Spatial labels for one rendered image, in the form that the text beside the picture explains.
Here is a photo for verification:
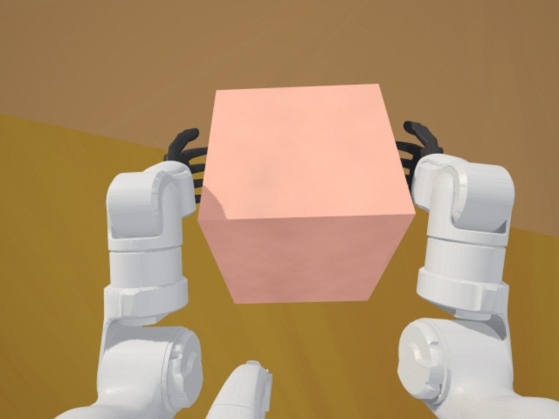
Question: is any robot right forearm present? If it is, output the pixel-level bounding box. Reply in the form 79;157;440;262
411;154;514;380

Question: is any right robot upper arm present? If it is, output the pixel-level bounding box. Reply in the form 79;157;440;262
397;318;559;419

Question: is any left robot upper arm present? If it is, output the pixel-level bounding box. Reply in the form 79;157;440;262
54;326;204;419

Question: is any carton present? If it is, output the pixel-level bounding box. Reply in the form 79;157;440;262
197;84;416;304

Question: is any left robot hand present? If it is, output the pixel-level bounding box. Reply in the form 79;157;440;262
163;128;208;203

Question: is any robot left thigh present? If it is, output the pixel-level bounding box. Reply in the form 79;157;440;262
205;364;273;419

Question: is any robot left forearm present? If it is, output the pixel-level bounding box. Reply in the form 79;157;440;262
97;161;197;396

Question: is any right robot hand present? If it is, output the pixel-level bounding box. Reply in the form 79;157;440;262
396;121;444;200

